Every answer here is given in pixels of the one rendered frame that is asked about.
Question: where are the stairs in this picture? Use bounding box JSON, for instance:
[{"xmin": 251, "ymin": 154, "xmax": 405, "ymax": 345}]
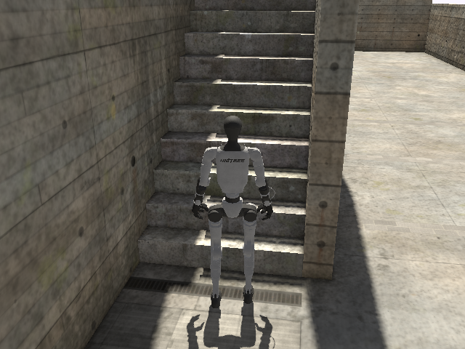
[{"xmin": 138, "ymin": 0, "xmax": 316, "ymax": 277}]

